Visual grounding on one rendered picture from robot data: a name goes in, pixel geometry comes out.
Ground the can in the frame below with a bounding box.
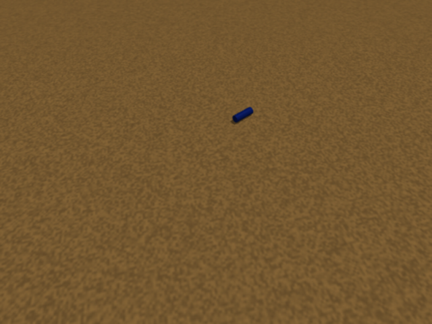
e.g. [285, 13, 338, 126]
[232, 107, 253, 123]

